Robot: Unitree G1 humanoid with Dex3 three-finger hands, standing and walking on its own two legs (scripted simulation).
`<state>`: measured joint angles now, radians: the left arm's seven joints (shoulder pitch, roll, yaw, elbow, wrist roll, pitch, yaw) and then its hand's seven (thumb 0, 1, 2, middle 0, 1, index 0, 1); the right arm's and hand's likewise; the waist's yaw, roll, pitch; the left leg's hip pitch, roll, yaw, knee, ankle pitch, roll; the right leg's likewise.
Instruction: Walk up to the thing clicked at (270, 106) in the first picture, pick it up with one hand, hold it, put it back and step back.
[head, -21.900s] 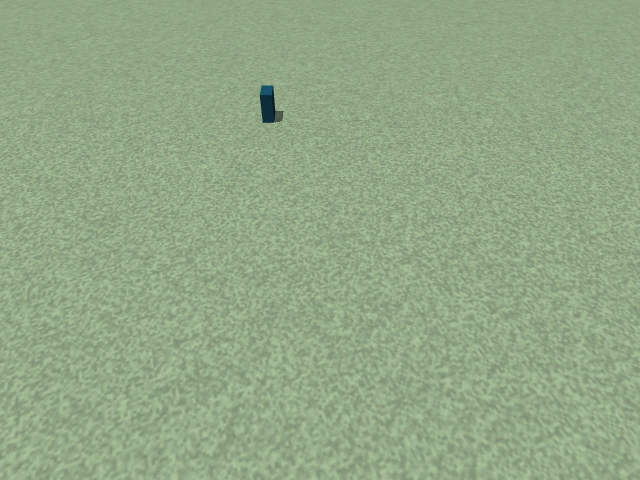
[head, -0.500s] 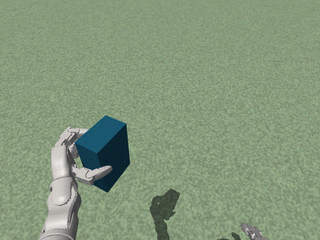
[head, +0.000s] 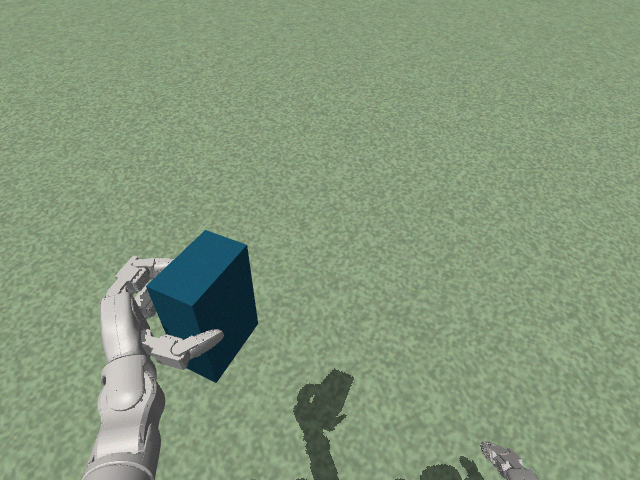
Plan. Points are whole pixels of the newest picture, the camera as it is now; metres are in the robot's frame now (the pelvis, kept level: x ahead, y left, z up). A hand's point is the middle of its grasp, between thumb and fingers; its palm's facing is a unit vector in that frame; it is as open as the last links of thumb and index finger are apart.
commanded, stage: crouch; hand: left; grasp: from the side
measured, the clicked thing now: (210, 307) +0.36 +0.15 -0.02
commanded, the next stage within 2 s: lower in 1.64 s
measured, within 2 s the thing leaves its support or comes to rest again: neither
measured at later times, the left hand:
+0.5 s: hand (187, 357) +0.37 +0.23 -0.21, palm faces +0.40 -0.91 -0.07, open 11.6 cm
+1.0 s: hand (196, 384) +0.38 +0.26 -0.39, palm faces +0.40 -0.91 -0.08, open 11.6 cm
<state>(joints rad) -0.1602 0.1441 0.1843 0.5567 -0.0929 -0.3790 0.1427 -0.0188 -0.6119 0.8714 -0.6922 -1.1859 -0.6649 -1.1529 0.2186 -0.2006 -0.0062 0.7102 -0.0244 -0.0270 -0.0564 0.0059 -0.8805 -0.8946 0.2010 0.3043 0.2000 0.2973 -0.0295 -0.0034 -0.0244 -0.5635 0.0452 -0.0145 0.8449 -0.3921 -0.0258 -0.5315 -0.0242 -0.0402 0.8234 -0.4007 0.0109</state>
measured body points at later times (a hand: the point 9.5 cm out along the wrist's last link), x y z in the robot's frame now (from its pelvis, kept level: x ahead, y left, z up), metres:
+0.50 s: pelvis -0.04 +0.00 -0.17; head +0.12 +0.02 +0.25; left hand +0.34 +0.28 -0.20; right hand +0.06 -0.27 -0.30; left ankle +0.02 +0.13 -0.70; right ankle +0.01 -0.13 -0.70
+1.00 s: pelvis -0.08 +0.00 -0.33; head +0.13 +0.04 +0.06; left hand +0.35 +0.30 -0.39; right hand +0.00 -0.28 -0.45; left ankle +0.02 +0.13 -0.70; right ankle +0.01 -0.13 -0.70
